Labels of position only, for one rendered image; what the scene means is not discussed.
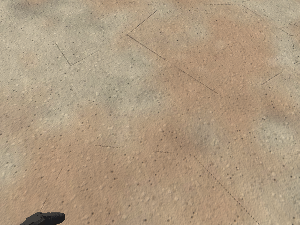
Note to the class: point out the robot left hand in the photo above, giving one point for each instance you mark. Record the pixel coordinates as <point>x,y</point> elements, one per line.
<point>39,218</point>

